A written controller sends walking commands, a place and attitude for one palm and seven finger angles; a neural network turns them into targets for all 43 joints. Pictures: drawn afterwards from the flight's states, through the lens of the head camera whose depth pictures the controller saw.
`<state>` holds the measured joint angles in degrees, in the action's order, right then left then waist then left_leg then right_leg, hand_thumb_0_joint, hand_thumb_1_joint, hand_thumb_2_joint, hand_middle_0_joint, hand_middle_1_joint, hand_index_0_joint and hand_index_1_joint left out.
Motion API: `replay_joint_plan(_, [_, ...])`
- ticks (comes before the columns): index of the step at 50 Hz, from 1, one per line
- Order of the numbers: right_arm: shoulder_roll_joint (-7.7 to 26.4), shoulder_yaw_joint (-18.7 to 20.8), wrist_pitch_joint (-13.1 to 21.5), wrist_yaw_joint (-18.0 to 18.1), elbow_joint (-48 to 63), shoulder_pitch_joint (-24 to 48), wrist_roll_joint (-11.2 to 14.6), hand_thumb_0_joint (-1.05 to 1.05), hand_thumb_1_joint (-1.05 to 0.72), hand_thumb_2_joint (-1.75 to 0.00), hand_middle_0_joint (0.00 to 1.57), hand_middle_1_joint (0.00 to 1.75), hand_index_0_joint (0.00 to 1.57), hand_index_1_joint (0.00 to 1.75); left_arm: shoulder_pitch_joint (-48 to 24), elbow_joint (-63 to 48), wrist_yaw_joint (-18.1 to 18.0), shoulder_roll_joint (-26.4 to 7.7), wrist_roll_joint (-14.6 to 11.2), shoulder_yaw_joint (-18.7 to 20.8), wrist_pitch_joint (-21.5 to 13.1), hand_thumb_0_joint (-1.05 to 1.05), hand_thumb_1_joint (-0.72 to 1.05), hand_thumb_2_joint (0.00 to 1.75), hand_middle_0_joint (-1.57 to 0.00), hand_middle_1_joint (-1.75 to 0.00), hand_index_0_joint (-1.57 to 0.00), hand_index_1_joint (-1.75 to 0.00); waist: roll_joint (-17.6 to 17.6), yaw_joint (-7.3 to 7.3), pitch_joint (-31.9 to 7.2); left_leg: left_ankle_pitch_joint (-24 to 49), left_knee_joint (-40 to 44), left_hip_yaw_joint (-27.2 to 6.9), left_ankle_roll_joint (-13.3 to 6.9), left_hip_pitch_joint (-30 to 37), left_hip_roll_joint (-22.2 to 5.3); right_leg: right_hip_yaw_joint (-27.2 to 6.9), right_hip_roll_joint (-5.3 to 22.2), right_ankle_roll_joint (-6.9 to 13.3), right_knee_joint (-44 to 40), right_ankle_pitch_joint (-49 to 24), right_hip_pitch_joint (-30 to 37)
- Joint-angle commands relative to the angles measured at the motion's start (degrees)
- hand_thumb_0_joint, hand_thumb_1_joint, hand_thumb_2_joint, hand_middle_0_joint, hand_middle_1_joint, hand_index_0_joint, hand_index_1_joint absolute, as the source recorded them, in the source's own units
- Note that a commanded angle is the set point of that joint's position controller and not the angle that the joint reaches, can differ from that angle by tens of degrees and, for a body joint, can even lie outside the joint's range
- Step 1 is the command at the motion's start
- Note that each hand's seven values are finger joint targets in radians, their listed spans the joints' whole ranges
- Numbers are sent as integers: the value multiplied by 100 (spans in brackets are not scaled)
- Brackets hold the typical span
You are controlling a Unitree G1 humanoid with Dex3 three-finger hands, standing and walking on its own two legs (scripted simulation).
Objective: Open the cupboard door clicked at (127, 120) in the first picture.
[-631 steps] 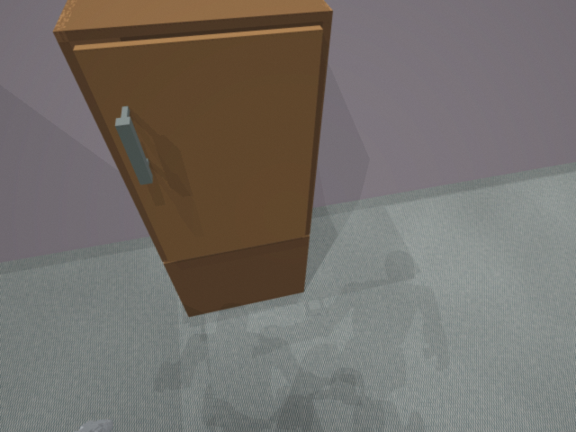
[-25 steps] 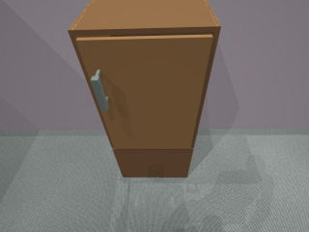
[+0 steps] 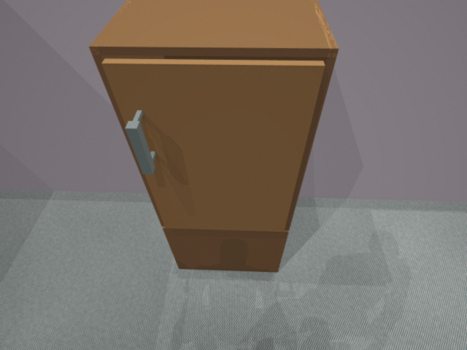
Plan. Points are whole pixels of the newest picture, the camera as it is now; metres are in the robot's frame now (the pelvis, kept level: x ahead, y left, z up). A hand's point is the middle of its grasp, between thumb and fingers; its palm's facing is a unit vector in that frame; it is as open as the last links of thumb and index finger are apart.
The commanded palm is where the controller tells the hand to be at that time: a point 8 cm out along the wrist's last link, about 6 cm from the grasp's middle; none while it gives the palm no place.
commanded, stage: come to a stop and stand still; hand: left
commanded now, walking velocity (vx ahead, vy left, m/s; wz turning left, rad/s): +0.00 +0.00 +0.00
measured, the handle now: (143, 143) +0.51 +0.23 +0.05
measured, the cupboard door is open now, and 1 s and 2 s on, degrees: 0 0 0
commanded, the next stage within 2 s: look again from close up in 0.42 s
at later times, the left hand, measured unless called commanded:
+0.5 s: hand out of the picture +0.03 +0.16 -0.17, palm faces +0.03 -0.97 -0.22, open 7.3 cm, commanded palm none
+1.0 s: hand out of the picture +0.01 +0.14 -0.17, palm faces +0.06 -0.98 -0.19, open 7.4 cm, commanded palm none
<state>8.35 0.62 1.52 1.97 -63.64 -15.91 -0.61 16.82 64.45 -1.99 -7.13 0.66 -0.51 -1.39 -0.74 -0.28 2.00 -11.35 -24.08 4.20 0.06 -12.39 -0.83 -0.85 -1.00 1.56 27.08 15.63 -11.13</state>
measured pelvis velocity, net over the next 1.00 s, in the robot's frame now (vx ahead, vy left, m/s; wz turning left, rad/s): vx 0.02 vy -0.02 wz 0.02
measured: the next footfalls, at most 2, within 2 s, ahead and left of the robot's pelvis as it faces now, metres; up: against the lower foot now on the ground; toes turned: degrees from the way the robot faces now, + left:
none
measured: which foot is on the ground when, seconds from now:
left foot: down 0.00-1.00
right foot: down 0.00-1.00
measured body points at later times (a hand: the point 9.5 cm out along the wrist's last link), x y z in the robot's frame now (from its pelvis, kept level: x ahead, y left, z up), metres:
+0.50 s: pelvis +0.02 -0.01 +0.00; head +0.04 -0.03 +0.45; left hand +0.03 +0.21 -0.15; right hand +0.03 -0.23 -0.17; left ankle +0.02 +0.12 -0.74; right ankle -0.01 -0.10 -0.74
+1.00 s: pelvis +0.02 -0.02 +0.00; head +0.04 -0.03 +0.45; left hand +0.01 +0.19 -0.16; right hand +0.02 -0.24 -0.16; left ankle +0.02 +0.12 -0.74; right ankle -0.01 -0.10 -0.74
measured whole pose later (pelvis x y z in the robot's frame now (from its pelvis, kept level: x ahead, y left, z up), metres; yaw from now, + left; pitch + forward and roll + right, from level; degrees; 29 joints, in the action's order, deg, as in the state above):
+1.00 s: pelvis +0.02 -0.02 +0.00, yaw +1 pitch -1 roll +1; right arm 8.0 0.3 0.9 2.4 -65.6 -15.3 -0.7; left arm 17.1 64.4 -2.1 -7.3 0.5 -0.2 -1.6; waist -0.2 0.2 2.5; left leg -12.1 -22.0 2.5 2.0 -8.7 -2.2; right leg 0.7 -2.5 3.4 23.9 16.3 -6.5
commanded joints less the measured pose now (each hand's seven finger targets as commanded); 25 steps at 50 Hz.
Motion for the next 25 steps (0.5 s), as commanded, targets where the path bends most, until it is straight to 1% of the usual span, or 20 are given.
replay_joint_plan(1, [450, 34, 60, 6, 125, -349, -14, 0, -90, -90, 20, 30, 20, 30, 357, -207, -20, -568, -5, 111, -66, 0, 90, 90, -20, -30, -20, -30, 58, 14, 30, 697, 317, -516, -131, 394, -527, -562, 599, 103, -586, -950, -291])
replay_joint_plan(3, [464, 30, 56, 13, 109, -330, -15, 0, -90, -90, 20, 30, 20, 30, 340, -203, -19, -576, -9, 112, -61, 0, 90, 90, -20, -30, -20, -30, 47, 20, 67, 719, 331, -518, -129, 411, -535, -556, 595, 102, -592, -976, -280])
replay_joint_plan(5, [460, 31, 51, 12, 92, -325, -14, 0, -90, -90, 20, 30, 20, 30, 303, -209, -23, -588, 4, 120, -61, 0, 90, 90, -20, -30, -20, -30, 130, 13, 121, 766, 341, -514, -124, 393, -533, -548, 602, 102, -603, -1069, -244])
replay_joint_plan(10, [478, 34, 51, 17, 73, -313, -15, 0, -90, -90, 20, 30, 20, 30, 295, -234, -34, -636, -2, 136, -73, 0, 90, 90, -20, -30, -20, -30, 181, 20, -2, 922, 302, -484, -114, 494, -534, -525, 626, 106, -596, -1370, -85])
replay_joint_plan(13, [496, 34, 39, 18, 63, -264, -18, 0, -90, -90, 20, 30, 20, 30, 293, -234, -33, -648, -9, 137, -72, 0, 90, 90, -20, -30, -20, -30, 170, 30, 46, 878, 311, -469, -104, 523, -532, -530, 633, 110, -628, -1367, -101])
replay_joint_plan(15, [484, 35, 37, 18, 52, -281, -20, 0, -90, -90, 20, 30, 20, 30, 275, -249, -40, -688, 2, 151, -79, 0, 90, 90, -20, -30, -20, -30, 212, 19, 24, 1009, 276, -450, -93, 513, -526, -517, 645, 112, -603, -1645, -7])
replay_joint_plan(16, [498, 30, 33, 21, 51, -254, -18, 0, -90, -90, 20, 30, 20, 30, 300, -248, -40, -686, -7, 146, -81, 0, 90, 90, -20, -30, -20, -30, 177, 34, 23, 987, 262, -439, -87, 548, -521, -520, 657, 112, -616, -1682, -7])
replay_joint_plan(17, [499, 29, 25, 23, 42, -246, -20, 0, -90, -90, 20, 30, 20, 30, 273, -246, -40, -690, -11, 145, -78, 0, 90, 90, -20, -30, -20, -30, 142, 17, 65, 926, 286, -450, -78, 532, -519, -531, 644, 120, -624, -1599, -37])
replay_joint_plan(19, [483, 35, 24, 23, 34, -235, -20, 0, -90, -90, 20, 30, 20, 30, 293, -251, -40, -695, 1, 151, -76, 0, 90, 90, -20, -30, -20, -30, 197, 36, 97, 953, 280, -452, -82, 562, -527, -519, 633, 110, -647, -1604, -38])
replay_joint_plan(22, [502, 30, 17, 27, 37, -240, -22, 0, -90, -90, 20, 30, 20, 30, 272, -250, -42, -694, -12, 152, -72, 0, 90, 90, -20, -30, -20, -30, 92, 28, 102, 941, 307, -457, -74, 554, -528, -506, 638, 117, -666, -1546, -24])
replay_joint_plan(24, [491, 22, 15, 28, 24, -227, -18, 0, -90, -90, 20, 30, 20, 30, 295, -256, -37, -695, -6, 144, -68, 0, 90, 90, -20, -30, -20, -30, 135, 41, 149, 919, 317, -464, -81, 571, -539, -509, 619, 112, -697, -1480, -45])
replay_joint_plan(25, [504, 22, 16, 31, 30, -244, -22, 0, -90, -90, 20, 30, 20, 30, 266, -246, -39, -682, -8, 151, -64, 0, 90, 90, -20, -30, -20, -30, 96, 24, 144, 938, 329, -470, -79, 548, -535, -496, 633, 117, -695, -1479, -26])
